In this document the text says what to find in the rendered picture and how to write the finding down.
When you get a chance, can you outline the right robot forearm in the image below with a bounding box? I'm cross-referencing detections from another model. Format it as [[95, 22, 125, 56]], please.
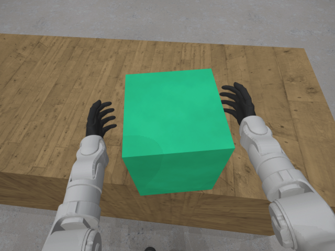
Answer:
[[239, 116, 335, 221]]

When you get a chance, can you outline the pedestal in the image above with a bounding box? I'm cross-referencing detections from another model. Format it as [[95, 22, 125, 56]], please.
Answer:
[[0, 33, 335, 236]]

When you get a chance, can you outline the robot left hand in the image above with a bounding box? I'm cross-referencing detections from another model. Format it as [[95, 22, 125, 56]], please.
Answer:
[[86, 100, 117, 138]]

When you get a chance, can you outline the robot right hand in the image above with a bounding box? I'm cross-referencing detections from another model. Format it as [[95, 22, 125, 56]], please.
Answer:
[[220, 82, 256, 125]]

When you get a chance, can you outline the left robot forearm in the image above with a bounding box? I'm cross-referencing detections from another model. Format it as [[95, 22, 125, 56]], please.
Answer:
[[42, 135, 109, 251]]

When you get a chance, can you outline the carton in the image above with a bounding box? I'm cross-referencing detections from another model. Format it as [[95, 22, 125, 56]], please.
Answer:
[[122, 69, 235, 196]]

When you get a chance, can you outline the robot left upper arm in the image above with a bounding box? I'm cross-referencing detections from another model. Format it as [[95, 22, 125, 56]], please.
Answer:
[[43, 228, 102, 251]]

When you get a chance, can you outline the robot right upper arm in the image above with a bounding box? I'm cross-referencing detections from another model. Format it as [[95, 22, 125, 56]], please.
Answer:
[[269, 192, 335, 251]]

